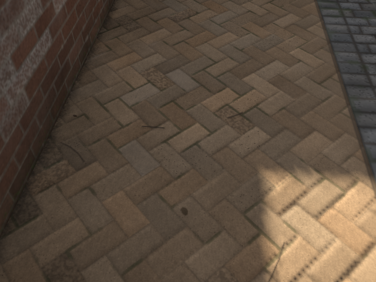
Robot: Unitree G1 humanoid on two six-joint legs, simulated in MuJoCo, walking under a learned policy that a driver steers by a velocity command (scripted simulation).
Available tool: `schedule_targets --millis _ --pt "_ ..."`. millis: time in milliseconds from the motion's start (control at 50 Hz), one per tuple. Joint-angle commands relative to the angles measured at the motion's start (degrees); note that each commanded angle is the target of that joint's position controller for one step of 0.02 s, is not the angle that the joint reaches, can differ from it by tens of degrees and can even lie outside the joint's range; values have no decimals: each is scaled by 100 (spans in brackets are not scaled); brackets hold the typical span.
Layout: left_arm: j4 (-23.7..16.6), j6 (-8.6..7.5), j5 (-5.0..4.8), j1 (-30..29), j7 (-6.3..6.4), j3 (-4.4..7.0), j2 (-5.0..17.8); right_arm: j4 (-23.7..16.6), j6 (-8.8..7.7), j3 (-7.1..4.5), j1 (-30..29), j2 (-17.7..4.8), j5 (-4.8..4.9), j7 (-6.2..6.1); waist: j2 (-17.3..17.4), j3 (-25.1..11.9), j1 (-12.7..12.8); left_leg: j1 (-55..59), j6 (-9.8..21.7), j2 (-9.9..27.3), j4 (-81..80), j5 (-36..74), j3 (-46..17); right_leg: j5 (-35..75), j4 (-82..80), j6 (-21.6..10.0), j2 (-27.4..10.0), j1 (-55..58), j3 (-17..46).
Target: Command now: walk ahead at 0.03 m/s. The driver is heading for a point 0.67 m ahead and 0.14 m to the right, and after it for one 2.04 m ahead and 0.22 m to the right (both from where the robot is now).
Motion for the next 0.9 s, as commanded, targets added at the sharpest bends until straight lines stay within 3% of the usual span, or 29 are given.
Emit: schedule_targets --millis 20,140,240,300,320,340,360,380,400,440,460,480,520,540,560,580,600,620,640,660,680,700,760,780,800,820,860,880,900 --pt "-113 36 -124 468 332 214 625 -330 -9 -187 -137 -570 70 -215 -89 -429 44 1360 299 473 -506 1782 -724 1702 -661 -230 -355 -295 117" --pt "264 81 -160 937 446 229 541 39 84 -298 310 -579 67 -348 108 -53 37 1643 244 389 -759 1554 -674 1205 -1005 -189 -339 -245 -12" --pt "546 144 -187 1263 522 257 509 259 160 -349 472 -469 17 -354 283 206 1 1612 218 279 -874 1632 -544 1500 -1191 -189 -362 -88 -66" --pt "661 165 -170 1318 521 260 476 395 191 -382 659 -477 28 -346 135 190 -25 1638 204 245 -901 1668 -510 1665 -1258 -197 -360 71 -115" --pt "750 183 -175 1439 522 250 416 478 209 -386 780 -445 29 -346 132 124 -21 1695 208 205 -974 1050 -505 1230 -1311 -230 -321 109 -160" --pt "502 -9 -259 816 -70 236 443 53 -29 -352 186 -365 -165 -51 -337 100 -346 1464 -63 86 -1593 -1477 -399 -693 -1563 -246 -87 -325 -94" --pt "453 -52 -128 678 -273 378 697 145 -70 -520 280 -884 -232 18 -115 652 -251 1085 -58 -7 -1773 -2213 -424 -1084 -1598 -437 -140 -522 -85" --pt "489 -91 -35 903 -313 455 756 179 -95 -586 373 -1023 -240 1 -108 625 -154 830 1 -22 -1781 -2496 -450 -1224 -1586 -618 -242 -345 10" --pt "610 -152 -9 1235 -274 470 683 121 -124 -586 240 -946 -222 -56 -263 547 0 552 41 -41 -1605 -2317 -371 -1188 -1662 -838 -429 62 217" --pt "708 -358 -44 1536 -104 456 598 -263 -278 -375 -558 -289 -304 -150 -978 676 390 -737 -88 -339 -486 -1165 237 -1393 -2218 -1676 -1342 991 1406" --pt "551 -406 -84 1184 -12 441 650 -428 -392 -311 -771 -141 -359 -195 -1176 841 340 -1157 -64 -244 -77 -909 221 -1224 -2430 -1903 -1867 1139 1937" --pt "349 -414 -111 733 50 405 617 -404 -496 -302 -601 -219 -290 -240 -1034 767 139 -688 13 -198 41 -762 142 -749 -2517 -1823 -1922 836 1910" --pt "102 -269 -156 -125 88 412 852 -178 -705 -286 30 -269 -107 -209 -744 645 -414 994 259 -354 -1055 142 325 281 -2269 -1412 -1327 28 1127" --pt "142 -170 -52 -86 74 405 872 -53 -784 -278 282 -339 -82 -196 -619 406 -486 1632 315 -396 -1224 534 308 1039 -1909 -1273 -1113 -37 847" --pt "247 -130 138 221 43 357 630 72 -810 -280 762 -472 -160 -183 -356 24 -546 2298 440 -284 -1100 562 74 1370 -1190 -1054 -817 -169 486" --pt "166 -146 258 756 21 285 206 230 -786 -294 1536 -742 -156 -182 759 -755 -541 3604 1410 618 -1219 510 -1490 984 262 -467 -39 -1162 -173" --pt "123 -174 337 406 -15 330 282 483 -742 -322 2733 -873 -345 -143 1172 -644 -1184 4391 2020 1505 -2046 554 -3235 -564 1884 -179 534 -2563 160" --pt "188 -186 376 62 -93 330 204 864 -751 -208 3350 -707 -649 -87 1117 -134 -1389 4200 1684 1539 -2213 -97 -3233 -681 3722 -472 568 -3483 833" --pt "323 -238 318 56 -109 312 152 766 -735 -158 2707 -613 -679 -30 799 219 -973 3536 1349 1409 -2086 -283 -2452 -78 4823 -732 204 -3826 749" --pt "398 -276 374 146 -135 260 -14 579 -674 -76 2110 -492 -592 -8 271 234 -706 2846 1285 1308 -2184 -242 -1973 514 5040 -888 20 -3697 631" --pt "465 -338 318 128 -143 272 30 281 -668 60 1201 -208 -477 17 -20 541 -296 1981 1335 1337 -2589 -221 -1587 1045 4678 -1006 -297 -3385 507" --pt "462 -269 285 225 -136 296 100 150 -644 150 774 -35 -441 -9 -107 407 -41 1522 1326 1414 -2818 -49 -1518 1086 4374 -930 -490 -2873 470" --pt "503 -159 203 411 -57 334 62 109 -710 91 436 -302 -416 -94 97 260 165 1428 1240 1196 -2967 188 -893 798 2969 -565 -700 -2444 498" --pt "525 -191 159 349 -37 302 -10 16 -722 14 116 -489 -373 -69 -82 278 189 1035 1141 949 -3020 175 -501 573 1855 -423 -658 -1802 257" --pt "482 -239 87 141 -29 270 -43 50 -716 -62 230 -691 -304 -27 160 261 54 836 1183 847 -3065 213 -418 246 1309 -202 -529 -1321 100" --pt "516 -284 23 137 -30 290 57 133 -722 -85 352 -755 -260 3 190 232 15 914 1223 983 -3049 199 -497 138 1023 -71 -423 -1131 12" --pt "645 -366 -41 425 27 339 246 162 -686 -136 179 -817 -265 97 18 398 247 933 1211 1126 -2669 160 -510 1273 161 -217 -325 -817 -77" --pt "680 -447 -52 518 54 394 414 154 -641 -131 165 -783 -303 117 -55 334 275 864 1181 1066 -2386 57 -510 1598 44 -332 -165 -453 -236" --pt "724 -546 -65 921 87 532 783 -28 -647 -73 -114 -604 -371 165 -192 200 544 609 1150 869 -1688 272 -455 1238 72 -482 16 285 -307"
Velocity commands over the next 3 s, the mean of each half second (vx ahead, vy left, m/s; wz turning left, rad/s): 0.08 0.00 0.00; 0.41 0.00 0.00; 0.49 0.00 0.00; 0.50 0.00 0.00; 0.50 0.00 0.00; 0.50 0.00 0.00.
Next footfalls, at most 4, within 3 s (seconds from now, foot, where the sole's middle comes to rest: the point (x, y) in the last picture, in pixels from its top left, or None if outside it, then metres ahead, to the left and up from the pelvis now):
0.92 right None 0.31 -0.14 -0.76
1.46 left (183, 244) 0.66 0.07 -0.76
1.98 right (242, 182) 0.95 -0.17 -0.76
2.54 left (190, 128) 1.26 0.06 -0.76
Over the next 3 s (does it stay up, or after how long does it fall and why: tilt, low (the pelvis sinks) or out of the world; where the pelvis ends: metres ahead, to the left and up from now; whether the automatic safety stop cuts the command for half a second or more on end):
stays up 1.32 -0.04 0.02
